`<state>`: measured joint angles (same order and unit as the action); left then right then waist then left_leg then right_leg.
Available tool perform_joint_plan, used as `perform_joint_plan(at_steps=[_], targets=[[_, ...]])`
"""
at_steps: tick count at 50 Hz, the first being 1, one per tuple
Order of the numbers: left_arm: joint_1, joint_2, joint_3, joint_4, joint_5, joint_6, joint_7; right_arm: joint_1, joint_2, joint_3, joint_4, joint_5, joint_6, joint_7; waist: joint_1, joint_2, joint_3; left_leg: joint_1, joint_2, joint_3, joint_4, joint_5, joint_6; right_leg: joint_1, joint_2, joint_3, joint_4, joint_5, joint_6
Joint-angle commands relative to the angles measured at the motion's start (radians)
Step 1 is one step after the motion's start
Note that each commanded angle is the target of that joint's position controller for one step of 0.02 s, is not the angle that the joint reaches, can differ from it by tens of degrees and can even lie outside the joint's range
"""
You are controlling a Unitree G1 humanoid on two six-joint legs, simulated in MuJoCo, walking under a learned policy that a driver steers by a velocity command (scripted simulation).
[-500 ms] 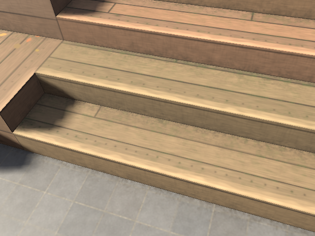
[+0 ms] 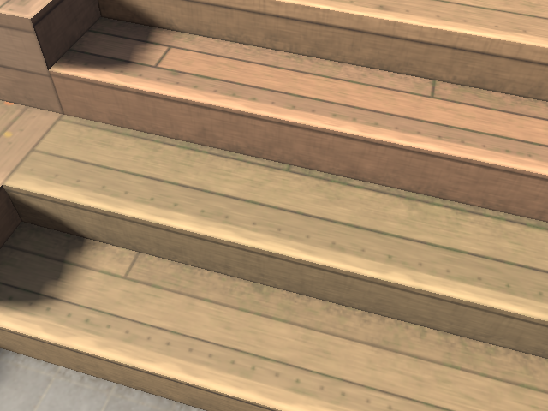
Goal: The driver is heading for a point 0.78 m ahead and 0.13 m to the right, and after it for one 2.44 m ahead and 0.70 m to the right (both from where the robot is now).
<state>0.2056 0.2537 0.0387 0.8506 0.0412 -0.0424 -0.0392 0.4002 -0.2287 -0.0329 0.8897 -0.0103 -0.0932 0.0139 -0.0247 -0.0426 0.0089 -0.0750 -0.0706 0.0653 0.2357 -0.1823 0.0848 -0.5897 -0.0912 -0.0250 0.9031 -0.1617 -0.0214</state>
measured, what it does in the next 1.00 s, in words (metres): climbs: right foot, then left foot 0.15 m higher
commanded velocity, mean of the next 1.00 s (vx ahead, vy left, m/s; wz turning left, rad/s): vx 0.50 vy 0.00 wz -0.04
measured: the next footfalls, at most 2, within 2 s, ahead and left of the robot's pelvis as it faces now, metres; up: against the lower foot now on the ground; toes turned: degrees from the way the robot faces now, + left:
right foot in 0.22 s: +0.23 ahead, -0.11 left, +0.00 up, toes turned -4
left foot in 0.82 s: +0.63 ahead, +0.12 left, +0.15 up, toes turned +6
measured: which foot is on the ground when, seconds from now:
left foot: down 0.00-0.20, up 0.22-0.80, down 0.82-1.00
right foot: up 0.00-0.20, down 0.22-0.82, up 0.84-1.00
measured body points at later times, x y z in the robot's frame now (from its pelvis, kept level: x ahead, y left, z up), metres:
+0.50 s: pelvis +0.23 -0.04 +0.00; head +0.24 -0.05 +0.45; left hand +0.17 +0.21 -0.14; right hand +0.32 -0.28 -0.15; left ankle +0.27 +0.09 -0.61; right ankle +0.19 -0.11 -0.75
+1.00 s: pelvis +0.51 +0.06 +0.08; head +0.53 +0.06 +0.53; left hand +0.63 +0.29 -0.05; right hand +0.56 -0.19 -0.06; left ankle +0.59 +0.11 -0.60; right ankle +0.42 -0.09 -0.40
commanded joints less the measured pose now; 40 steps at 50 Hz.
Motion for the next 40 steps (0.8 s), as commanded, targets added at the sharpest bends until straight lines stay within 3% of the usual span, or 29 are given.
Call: perform_joint_plan(at_steps=[1, 3, 4, 7, 8, 9, 10, 11, 12, 13, 14, 15, 16, 17, 19, 21, 24, 25, 27, 30, 32, 33, 34, 35, 36, 37, 38, 39, 40], targets=[[-0.081, 0.013, -0.008, -0.067, -0.006, -0.010, 0.000, 0.004, -0.122, -0.025, -0.028, 0.002, -0.017, -0.002, 0.005, 0.116, 0.053, -0.030, 0.239, -0.120, -0.097, 0.381, 0.108, 0.000, 0.006, -0.030, -0.143, 0.089, 0.013], [-0.135, 0.011, -0.013, -0.080, -0.011, -0.012, 0.003, 0.032, -0.130, -0.027, -0.006, -0.002, -0.016, -0.003, -0.011, 0.119, 0.049, -0.008, 0.241, -0.105, -0.075, 0.419, 0.102, 0.047, 0.027, -0.045, -0.232, 0.109, 0.006], [-0.106, -0.002, -0.018, -0.067, -0.015, -0.009, 0.011, 0.063, -0.124, -0.027, 0.012, -0.010, -0.014, -0.007, -0.012, 0.152, 0.022, 0.004, 0.257, -0.103, -0.050, 0.402, 0.112, 0.094, 0.039, -0.062, -0.211, 0.084, -0.005], [-0.114, 0.029, -0.010, -0.073, -0.010, -0.016, 0.025, 0.050, -0.136, -0.028, 0.032, -0.008, -0.013, -0.014, 0.011, 0.117, 0.054, 0.016, 0.285, -0.123, 0.014, 0.503, 0.107, 0.160, 0.064, -0.058, -0.274, 0.014, -0.039], [-0.063, 0.038, -0.004, -0.058, -0.006, -0.022, 0.031, 0.027, -0.146, -0.029, 0.032, -0.007, -0.012, -0.016, 0.041, 0.110, 0.030, 0.028, 0.281, -0.116, 0.094, 0.649, 0.098, 0.228, 0.091, -0.063, -0.309, -0.017, -0.054], [0.051, 0.041, 0.004, -0.016, 0.000, -0.032, 0.038, 0.009, -0.154, -0.032, 0.036, -0.002, -0.008, -0.017, 0.093, 0.085, -0.018, 0.032, 0.253, -0.090, 0.236, 0.738, 0.085, 0.349, 0.126, -0.080, -0.396, -0.003, -0.072], [0.189, 0.073, 0.019, 0.032, 0.013, -0.044, 0.047, 0.005, -0.145, -0.026, 0.035, 0.002, -0.009, -0.018, 0.142, 0.056, -0.089, -0.042, 0.202, -0.059, 0.423, 0.673, 0.061, 0.530, 0.109, -0.057, -0.450, 0.033, -0.094], [0.342, 0.176, 0.044, 0.055, 0.034, -0.052, 0.061, 0.000, -0.090, -0.008, -0.003, 0.006, -0.012, -0.021, 0.180, -0.068, -0.179, -0.233, 0.128, -0.006, 0.742, 0.289, 0.027, 0.725, -0.148, 0.233, -0.502, 0.067, -0.145], [0.344, 0.267, 0.068, 0.067, 0.018, -0.043, 0.054, 0.144, -0.002, 0.005, 0.005, 0.020, -0.006, -0.018, 0.090, -0.252, -0.213, -0.507, -0.015, -0.017, 1.005, -0.346, 0.004, 0.833, -0.361, 0.625, -0.610, 0.155, -0.293], [0.253, 0.175, 0.058, 0.051, -0.019, -0.032, 0.043, 0.068, -0.086, -0.013, 0.028, -0.020, 0.012, -0.020, 0.084, -0.053, -0.116, -0.575, 0.070, -0.094, 1.086, -0.301, 0.009, 0.713, -0.306, 0.576, -0.634, -0.076, -0.290], [0.150, 0.104, 0.037, 0.025, -0.028, -0.032, 0.035, -0.008, -0.089, -0.018, 0.008, -0.028, 0.010, -0.006, 0.059, -0.017, -0.017, -0.596, 0.107, -0.102, 1.068, -0.205, 0.011, 0.583, -0.258, 0.473, -0.683, -0.204, -0.262], [0.101, 0.061, 0.026, 0.024, -0.026, -0.033, 0.029, -0.042, -0.081, -0.018, 0.004, -0.024, 0.010, 0.001, 0.035, -0.001, 0.035, -0.575, 0.137, -0.101, 1.020, -0.136, 0.006, 0.496, -0.206, 0.393, -0.736, -0.210, -0.222], [0.095, 0.038, 0.018, 0.031, -0.028, -0.039, 0.034, -0.046, -0.070, -0.019, 0.009, -0.026, 0.018, 0.007, 0.014, -0.014, 0.065, -0.544, 0.154, -0.094, 0.989, -0.089, -0.006, 0.439, -0.163, 0.317, -0.762, -0.124, -0.192], [0.127, 0.025, 0.015, 0.056, -0.026, -0.045, 0.039, -0.014, -0.046, -0.015, 0.028, -0.033, 0.031, 0.014, 0.004, -0.033, 0.052, -0.519, 0.141, -0.061, 1.054, -0.064, -0.023, 0.421, -0.135, 0.258, -0.756, 0.010, -0.189], [0.185, 0.038, 0.019, 0.093, -0.032, -0.059, 0.040, -0.004, -0.019, -0.015, 0.033, -0.037, 0.044, 0.015, -0.015, -0.001, 0.024, -0.542, 0.143, -0.050, 1.086, -0.039, -0.039, 0.429, -0.123, 0.177, -0.731, 0.227, -0.197], [0.242, 0.047, 0.022, 0.125, -0.027, -0.061, 0.038, -0.069, -0.005, -0.013, 0.009, -0.040, 0.054, 0.015, -0.003, -0.002, 0.023, -0.659, 0.150, -0.032, 1.172, -0.032, -0.052, 0.475, -0.124, 0.155, -0.711, 0.291, -0.210], [0.312, 0.041, 0.017, 0.155, -0.024, -0.058, 0.045, -0.194, -0.006, -0.016, -0.040, -0.045, 0.063, 0.014, 0.030, -0.018, 0.052, -0.831, 0.173, -0.020, 1.207, 0.001, -0.072, 0.528, -0.119, 0.163, -0.724, 0.193, -0.218], [0.368, 0.037, 0.017, 0.176, -0.018, -0.057, 0.050, -0.239, 0.014, -0.012, -0.055, -0.041, 0.072, 0.003, 0.053, -0.064, 0.057, -0.928, 0.158, 0.009, 1.364, -0.077, -0.073, 0.576, -0.142, 0.197, -0.725, 0.179, -0.248], [0.417, 0.034, 0.012, 0.199, -0.014, -0.057, 0.060, -0.323, 0.039, -0.003, -0.117, -0.036, 0.080, -0.019, 0.058, -0.048, 0.095, -1.189, 0.170, -0.034, 1.647, -0.216, -0.060, 0.639, -0.206, 0.263, -0.746, -0.023, -0.294], [0.428, 0.035, 0.004, 0.221, -0.005, -0.068, 0.063, -0.485, 0.056, 0.018, -0.228, -0.043, 0.071, -0.031, 0.064, 0.014, 0.170, -1.440, 0.184, -0.045, 1.737, -0.326, -0.028, 0.677, -0.215, 0.261, -0.767, -0.154, -0.248], [0.445, 0.035, -0.006, 0.251, -0.004, -0.073, 0.066, -0.564, 0.087, 0.043, -0.298, -0.031, 0.063, -0.035, 0.074, -0.009, 0.172, -1.542, 0.180, -0.025, 1.787, -0.406, 0.002, 0.703, -0.220, 0.231, -0.778, -0.098, -0.218], [0.437, 0.033, -0.011, 0.265, -0.010, -0.065, 0.066, -0.610, 0.090, 0.057, -0.343, -0.028, 0.060, -0.033, 0.072, 0.004, 0.175, -1.503, 0.205, 0.004, 1.628, -0.422, 0.007, 0.671, -0.187, 0.178, -0.823, -0.117, -0.186], [0.449, 0.014, -0.020, 0.287, -0.024, -0.055, 0.076, -0.654, 0.103, 0.071, -0.388, -0.031, 0.060, -0.026, 0.077, -0.006, 0.184, -1.441, 0.214, 0.011, 1.535, -0.420, 0.016, 0.623, -0.165, 0.156, -0.869, -0.058, -0.178], [0.446, 0.029, -0.022, 0.295, -0.023, -0.049, 0.085, -0.660, 0.104, 0.077, -0.417, -0.028, 0.064, -0.020, 0.080, -0.029, 0.173, -1.390, 0.211, 0.031, 1.477, -0.415, 0.019, 0.625, -0.165, 0.122, -0.913, 0.043, -0.178], [0.396, 0.027, -0.024, 0.275, -0.044, -0.039, 0.089, -0.586, 0.129, 0.097, -0.411, -0.023, 0.075, -0.005, 0.037, -0.001, 0.113, -1.053, 0.222, 0.057, 1.227, -0.275, 0.049, 0.490, -0.150, 0.038, -0.996, 0.245, -0.177], [0.331, 0.009, -0.034, 0.236, -0.056, -0.035, 0.079, -0.517, 0.124, 0.093, -0.375, -0.004, 0.081, -0.002, 0.030, 0.040, 0.050, -0.722, 0.154, 0.152, 1.085, -0.178, 0.061, 0.356, -0.091, -0.032, -0.987, 0.514, -0.176], [0.315, 0.076, -0.025, 0.207, -0.060, -0.047, 0.065, -0.408, 0.102, 0.078, -0.339, -0.002, 0.082, -0.005, -0.021, -0.040, -0.074, -0.482, 0.082, 0.170, 1.067, -0.148, 0.069, 0.386, -0.118, -0.053, -0.833, 1.102, -0.175], [0.311, 0.152, -0.004, 0.194, -0.063, -0.057, 0.058, -0.214, 0.046, 0.047, -0.275, 0.006, 0.076, -0.010, -0.109, -0.090, -0.227, -0.295, 0.026, 0.159, 1.018, -0.125, 0.075, 0.470, -0.142, -0.052, -0.614, 1.434, -0.159], [0.275, 0.219, 0.023, 0.189, -0.079, -0.066, 0.043, -0.053, 0.013, 0.027, -0.232, 0.002, 0.065, -0.012, -0.192, -0.142, -0.327, -0.156, 0.010, 0.108, 0.832, -0.060, 0.082, 0.555, -0.149, -0.035, -0.397, 1.519, -0.124]])
Over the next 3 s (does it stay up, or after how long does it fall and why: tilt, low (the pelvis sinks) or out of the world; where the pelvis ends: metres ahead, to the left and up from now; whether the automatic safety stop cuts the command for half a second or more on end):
stays up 1.55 -0.30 0.61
